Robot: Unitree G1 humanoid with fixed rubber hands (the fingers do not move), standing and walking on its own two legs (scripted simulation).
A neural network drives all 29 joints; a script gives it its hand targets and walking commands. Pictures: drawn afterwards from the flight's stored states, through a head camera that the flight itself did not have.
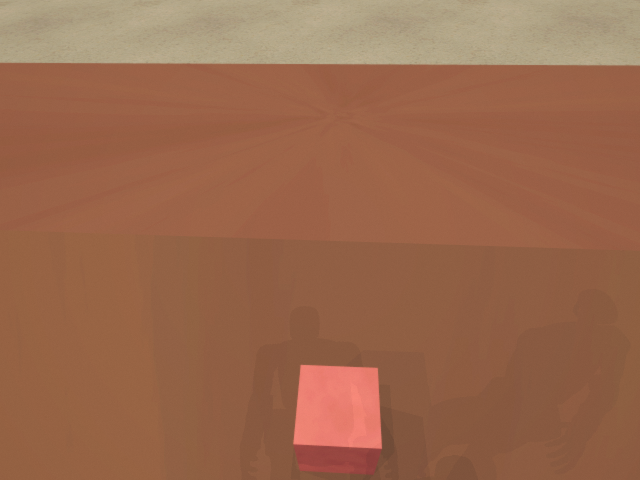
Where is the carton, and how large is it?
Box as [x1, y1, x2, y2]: [293, 365, 381, 474]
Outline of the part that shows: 301,365 293,442 299,469 312,471 373,474 381,449 377,368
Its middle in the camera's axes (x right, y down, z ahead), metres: +0.05 +0.50 +1.07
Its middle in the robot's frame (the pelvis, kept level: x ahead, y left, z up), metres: +0.43 -0.01 -0.65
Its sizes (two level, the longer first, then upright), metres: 0.210 0.200 0.250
